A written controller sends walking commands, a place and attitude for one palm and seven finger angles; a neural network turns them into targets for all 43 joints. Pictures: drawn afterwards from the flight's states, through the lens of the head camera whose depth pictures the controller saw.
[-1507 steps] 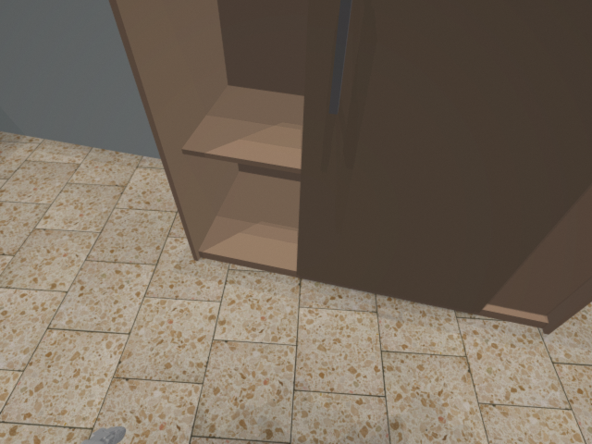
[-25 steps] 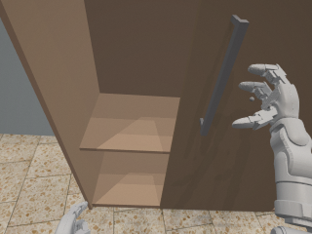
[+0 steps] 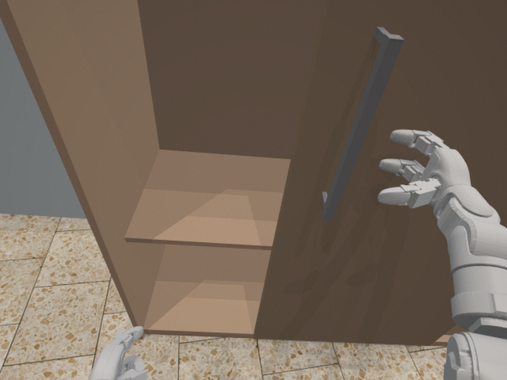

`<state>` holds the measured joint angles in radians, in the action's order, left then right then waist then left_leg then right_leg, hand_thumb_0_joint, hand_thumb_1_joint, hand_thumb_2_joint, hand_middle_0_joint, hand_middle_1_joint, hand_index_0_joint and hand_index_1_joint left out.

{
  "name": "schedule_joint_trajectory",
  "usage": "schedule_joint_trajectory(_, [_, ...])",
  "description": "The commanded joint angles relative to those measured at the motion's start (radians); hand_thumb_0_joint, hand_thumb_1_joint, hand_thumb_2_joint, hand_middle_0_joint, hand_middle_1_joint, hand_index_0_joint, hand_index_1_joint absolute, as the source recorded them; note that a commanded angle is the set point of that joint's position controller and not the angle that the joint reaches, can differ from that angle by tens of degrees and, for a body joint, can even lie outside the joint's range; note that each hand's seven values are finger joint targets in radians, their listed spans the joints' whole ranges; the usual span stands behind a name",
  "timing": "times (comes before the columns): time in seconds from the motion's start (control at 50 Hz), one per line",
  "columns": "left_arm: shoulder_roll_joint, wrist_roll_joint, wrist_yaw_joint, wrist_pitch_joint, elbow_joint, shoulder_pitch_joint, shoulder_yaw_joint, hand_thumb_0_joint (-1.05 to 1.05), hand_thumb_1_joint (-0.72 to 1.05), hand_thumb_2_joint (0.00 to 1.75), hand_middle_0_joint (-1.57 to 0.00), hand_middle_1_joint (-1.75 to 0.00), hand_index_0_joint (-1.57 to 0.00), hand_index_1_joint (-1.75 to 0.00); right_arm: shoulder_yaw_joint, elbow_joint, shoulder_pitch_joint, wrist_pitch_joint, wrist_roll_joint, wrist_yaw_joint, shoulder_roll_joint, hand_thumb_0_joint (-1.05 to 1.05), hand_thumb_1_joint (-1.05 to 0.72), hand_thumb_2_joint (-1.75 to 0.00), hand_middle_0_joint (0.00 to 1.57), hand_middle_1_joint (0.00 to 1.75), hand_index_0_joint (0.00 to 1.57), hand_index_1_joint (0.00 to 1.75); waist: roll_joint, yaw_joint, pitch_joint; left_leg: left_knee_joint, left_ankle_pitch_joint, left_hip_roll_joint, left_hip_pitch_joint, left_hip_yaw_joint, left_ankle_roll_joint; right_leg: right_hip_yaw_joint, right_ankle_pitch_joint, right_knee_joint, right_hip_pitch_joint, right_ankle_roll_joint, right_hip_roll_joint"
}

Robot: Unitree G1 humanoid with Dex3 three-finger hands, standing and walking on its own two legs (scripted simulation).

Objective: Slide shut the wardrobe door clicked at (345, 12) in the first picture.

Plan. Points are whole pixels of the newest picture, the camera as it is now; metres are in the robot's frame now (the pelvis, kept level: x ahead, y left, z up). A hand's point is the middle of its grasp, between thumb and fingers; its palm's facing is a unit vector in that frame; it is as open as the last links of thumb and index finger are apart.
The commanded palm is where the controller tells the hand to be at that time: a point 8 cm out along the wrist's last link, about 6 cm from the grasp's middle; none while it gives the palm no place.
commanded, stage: move the hooked fingers beside the handle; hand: right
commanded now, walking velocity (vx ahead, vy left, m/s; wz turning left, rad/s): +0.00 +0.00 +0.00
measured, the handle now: (349, 140) +0.45 -0.10 +0.21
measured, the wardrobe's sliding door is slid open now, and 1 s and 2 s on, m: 0.42 0.42 0.42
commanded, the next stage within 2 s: feel for the door with the fingertips in 1.36 s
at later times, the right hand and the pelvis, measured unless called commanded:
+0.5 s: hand (399, 184) +0.36 -0.17 +0.20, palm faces -0.03 +1.00 -0.02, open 14.0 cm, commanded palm +0.36 -0.23 +0.21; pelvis +0.00 +0.00 +0.00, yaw +0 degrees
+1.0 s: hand (417, 163) +0.38 -0.19 +0.22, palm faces +0.01 +1.00 -0.03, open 14.0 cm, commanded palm +0.36 -0.23 +0.20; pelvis +0.00 -0.01 +0.00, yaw +0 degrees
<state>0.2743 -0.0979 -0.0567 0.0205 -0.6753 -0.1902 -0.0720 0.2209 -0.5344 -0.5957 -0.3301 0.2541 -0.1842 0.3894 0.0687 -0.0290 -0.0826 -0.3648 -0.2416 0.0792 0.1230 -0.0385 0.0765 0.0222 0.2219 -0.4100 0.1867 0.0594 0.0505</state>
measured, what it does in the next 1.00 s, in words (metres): stands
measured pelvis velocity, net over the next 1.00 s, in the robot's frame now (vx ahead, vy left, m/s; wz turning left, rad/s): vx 0.00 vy -0.01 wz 0.00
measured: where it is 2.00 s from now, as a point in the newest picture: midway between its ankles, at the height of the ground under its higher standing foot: outside the picture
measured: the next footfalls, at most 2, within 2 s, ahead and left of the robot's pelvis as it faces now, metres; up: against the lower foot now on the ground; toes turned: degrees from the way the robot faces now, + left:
none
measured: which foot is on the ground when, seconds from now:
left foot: down 0.00-1.00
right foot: down 0.00-1.00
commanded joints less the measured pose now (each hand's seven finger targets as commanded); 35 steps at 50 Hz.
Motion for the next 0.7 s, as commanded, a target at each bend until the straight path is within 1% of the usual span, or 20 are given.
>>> schedule_joint_trajectory(0.0, [0.107, 0.007, -0.001, -0.079, 0.222, 0.132, 0.069, 0.0, 0.9, 0.9, -0.2, -0.3, -0.2, -0.3, 0.064, 0.573, -0.351, 0.196, 0.019, -0.019, 0.166, 0.0, 0.5, -0.3, 0.3, 1.2, 0.3, 1.2, -0.061, 0.03, -0.303, 0.024, 0.4, -0.075, -0.048, 0.062, -0.047, -0.063, -0.328, -0.001, -0.191, 0.011, -0.038])
schedule_joint_trajectory(0.02, [0.1, 0.014, -0.001, -0.099, 0.23, 0.136, 0.067, 0.0, 0.9, 0.9, -0.2, -0.3, -0.2, -0.3, 0.058, 0.739, -0.45, 0.271, 0.016, -0.013, 0.186, 0.0, 0.5, -0.3, 0.3, 1.2, 0.3, 1.2, -0.004, 0.023, -0.384, 0.014, 0.42, -0.072, -0.056, 0.067, -0.044, -0.071, -0.386, -0.006, -0.263, 0.009, -0.038])
schedule_joint_trajectory(0.06, [0.094, 0.027, 0.001, -0.135, 0.203, 0.12, 0.064, 0.0, 0.9, 0.9, -0.2, -0.3, -0.2, -0.3, 0.098, 0.883, -0.462, 0.372, 0.02, 0.015, 0.23, 0.0, 0.5, -0.3, 0.3, 1.2, 0.3, 1.2, 0.044, 0.012, -0.452, 0.005, 0.422, -0.061, -0.041, 0.062, -0.042, -0.087, -0.467, -0.013, -0.357, -0.009, -0.054])
schedule_joint_trajectory(0.08, [0.098, 0.032, 0.0, -0.147, 0.182, 0.11, 0.066, 0.0, 0.9, 0.9, -0.2, -0.3, -0.2, -0.3, 0.141, 0.857, -0.413, 0.389, 0.017, 0.029, 0.26, 0.0, 0.5, -0.3, 0.3, 1.2, 0.3, 1.2, 0.053, 0.018, -0.454, 0.003, 0.421, -0.058, -0.03, 0.056, -0.042, -0.09, -0.497, -0.012, -0.382, -0.019, -0.062])
schedule_joint_trajectory(0.1, [0.099, 0.033, -0.001, -0.154, 0.161, 0.113, 0.068, 0.0, 0.9, 0.9, -0.2, -0.3, -0.2, -0.3, 0.119, 0.827, -0.409, 0.388, 0.011, 0.037, 0.229, 0.0, 0.5, -0.3, 0.3, 1.2, 0.3, 1.2, 0.062, 0.012, -0.451, 0.001, 0.431, -0.058, -0.022, 0.052, -0.045, -0.088, -0.518, -0.014, -0.402, -0.024, -0.064])
schedule_joint_trajectory(0.14, [0.111, 0.028, -0.002, -0.14, 0.113, 0.107, 0.072, 0.0, 0.9, 0.9, -0.2, -0.3, -0.2, -0.3, 0.114, 0.613, -0.342, 0.31, -0.005, 0.051, 0.217, 0.0, 0.5, -0.3, 0.3, 1.2, 0.3, 1.2, 0.034, 0.011, -0.292, 0.033, 0.368, -0.059, 0.003, 0.05, -0.048, -0.072, -0.397, -0.004, -0.297, -0.018, -0.062])
schedule_joint_trajectory(0.18, [0.119, 0.014, -0.012, -0.101, 0.089, 0.108, 0.064, 0.0, 0.9, 0.9, -0.2, -0.3, -0.2, -0.3, 0.094, 0.332, -0.229, 0.173, -0.005, 0.051, 0.164, 0.0, 0.5, -0.3, 0.3, 1.2, 0.3, 1.2, -0.077, 0.006, -0.051, 0.073, 0.249, -0.06, 0.05, 0.048, -0.058, -0.057, -0.189, 0.035, -0.126, -0.005, -0.056])
schedule_joint_trajectory(0.22, [0.13, 0.0, -0.016, -0.065, 0.105, 0.121, 0.053, 0.0, 0.9, 0.9, -0.2, -0.3, -0.2, -0.3, 0.005, 0.17, -0.151, 0.048, -0.004, 0.024, 0.081, 0.0, 0.5, -0.3, 0.3, 1.2, 0.3, 1.2, -0.11, 0.007, 0.058, 0.098, 0.164, -0.066, 0.093, 0.049, -0.061, -0.051, -0.089, 0.052, -0.042, -0.004, -0.046])
schedule_joint_trajectory(0.26, [0.142, -0.009, -0.016, -0.05, 0.121, 0.114, 0.055, 0.0, 0.9, 0.9, -0.2, -0.3, -0.2, -0.3, 0.005, 0.088, -0.137, -0.014, 0.006, 0.0, 0.081, 0.0, 0.5, -0.3, 0.3, 1.2, 0.3, 1.2, -0.163, 0.011, 0.029, 0.091, 0.187, -0.074, 0.081, 0.054, -0.071, -0.053, -0.099, 0.036, -0.029, 0.002, -0.046])
schedule_joint_trajectory(0.3, [0.135, -0.008, -0.012, -0.052, 0.155, 0.118, 0.063, 0.0, 0.9, 0.9, -0.2, -0.3, -0.2, -0.3, 0.013, 0.19, -0.163, 0.011, 0.014, -0.022, 0.084, 0.0, 0.5, -0.3, 0.3, 1.2, 0.3, 1.2, -0.153, 0.016, -0.065, 0.065, 0.256, -0.076, 0.055, 0.055, -0.072, -0.055, -0.155, 0.018, -0.061, 0.007, -0.043])
schedule_joint_trajectory(0.34, [0.114, 0.001, -0.007, -0.075, 0.189, 0.136, 0.066, 0.0, 0.9, 0.9, -0.2, -0.3, -0.2, -0.3, 0.031, 0.438, -0.298, 0.123, 0.029, -0.024, 0.118, 0.0, 0.5, -0.3, 0.3, 1.2, 0.3, 1.2, -0.106, 0.014, -0.206, 0.042, 0.337, -0.075, -0.007, 0.059, -0.059, -0.057, -0.244, 0.003, -0.139, 0.013, -0.041])
schedule_joint_trajectory(0.36, [0.112, 0.006, -0.007, -0.091, 0.201, 0.141, 0.069, 0.0, 0.9, 0.9, -0.2, -0.3, -0.2, -0.3, 0.064, 0.6, -0.415, 0.194, 0.026, -0.021, 0.184, 0.0, 0.5, -0.3, 0.3, 1.2, 0.3, 1.2, -0.061, 0.013, -0.303, 0.038, 0.358, -0.074, -0.034, 0.07, -0.055, -0.064, -0.279, 0.0, -0.191, 0.014, -0.036])
schedule_joint_trajectory(0.38, [0.103, 0.013, -0.007, -0.105, 0.203, 0.14, 0.068, 0.0, 0.9, 0.9, -0.2, -0.3, -0.2, -0.3, 0.121, 0.674, -0.437, 0.253, 0.026, -0.01, 0.245, 0.0, 0.5, -0.3, 0.3, 1.2, 0.3, 1.2, -0.036, 0.02, -0.359, 0.03, 0.375, -0.071, -0.059, 0.074, -0.052, -0.067, -0.318, -0.002, -0.232, 0.014, -0.038])
schedule_joint_trajectory(0.42, [0.096, 0.026, -0.009, -0.132, 0.178, 0.127, 0.064, 0.0, 0.9, 0.9, -0.2, -0.3, -0.2, -0.3, 0.153, 0.759, -0.497, 0.341, 0.022, 0.012, 0.275, 0.0, 0.5, -0.3, 0.3, 1.2, 0.3, 1.2, 0.007, 0.013, -0.419, 0.015, 0.411, -0.066, -0.06, 0.071, -0.051, -0.074, -0.39, -0.006, -0.307, 0.006, -0.047])
schedule_joint_trajectory(0.46, [0.099, 0.028, -0.008, -0.138, 0.148, 0.122, 0.064, 0.0, 0.9, 0.9, -0.2, -0.3, -0.2, -0.3, 0.176, 0.688, -0.433, 0.352, 0.012, 0.03, 0.287, 0.0, 0.5, -0.3, 0.3, 1.2, 0.3, 1.2, 0.028, 0.013, -0.368, 0.024, 0.391, -0.065, -0.046, 0.07, -0.052, -0.071, -0.375, -0.003, -0.293, 0.001, -0.055])
schedule_joint_trajectory(0.48, [0.101, 0.026, -0.011, -0.132, 0.131, 0.12, 0.062, 0.0, 0.9, 0.9, -0.2, -0.3, -0.2, -0.3, 0.165, 0.58, -0.393, 0.323, 0.004, 0.031, 0.265, 0.0, 0.5, -0.3, 0.3, 1.2, 0.3, 1.2, 0.002, 0.009, -0.286, 0.037, 0.369, -0.065, -0.028, 0.068, -0.056, -0.063, -0.331, 0.003, -0.252, 0.004, -0.054])
schedule_joint_trajectory(0.56, [0.124, -0.001, -0.018, -0.082, 0.108, 0.111, 0.056, 0.0, 0.9, 0.9, -0.2, -0.3, -0.2, -0.3, 0.028, 0.18, -0.217, 0.114, -0.01, 0.0, 0.117, 0.0, 0.5, -0.3, 0.3, 1.2, 0.3, 1.2, -0.056, -0.005, 0.019, 0.086, 0.192, -0.069, 0.092, 0.057, -0.063, -0.049, -0.106, 0.035, -0.069, 0.001, -0.05])
schedule_joint_trajectory(0.62, [0.145, -0.014, -0.019, -0.063, 0.138, 0.099, 0.061, 0.0, 0.9, 0.9, -0.2, -0.3, -0.2, -0.3, 0.0, 0.081, -0.162, 0.027, 0.009, -0.048, 0.097, 0.0, 0.5, -0.3, 0.3, 1.2, 0.3, 1.2, -0.134, -0.002, -0.011, 0.081, 0.196, -0.075, 0.098, 0.056, -0.072, -0.058, -0.102, 0.024, -0.046, 0.004, -0.05])
schedule_joint_trajectory(0.64, [0.139, -0.011, -0.014, -0.067, 0.148, 0.1, 0.066, 0.0, 0.9, 0.9, -0.2, -0.3, -0.2, -0.3, -0.017, 0.122, -0.184, 0.04, 0.018, -0.06, 0.063, 0.0, 0.5, -0.3, 0.3, 1.2, 0.3, 1.2, -0.14, -0.001, -0.055, 0.066, 0.245, -0.075, 0.081, 0.053, -0.073, -0.055, -0.141, 0.009, -0.063, 0.008, -0.046])
schedule_joint_trajectory(0.68, [0.128, -0.005, -0.009, -0.085, 0.186, 0.122, 0.071, 0.0, 0.9, 0.9, -0.2, -0.3, -0.2, -0.3, 0.026, 0.348, -0.277, 0.118, 0.031, -0.065, 0.121, 0.0, 0.5, -0.3, 0.3, 1.2, 0.3, 1.2, -0.116, 0.01, -0.202, 0.041, 0.311, -0.075, 0.02, 0.055, -0.061, -0.065, -0.217, 0.001, -0.125, 0.011, -0.042])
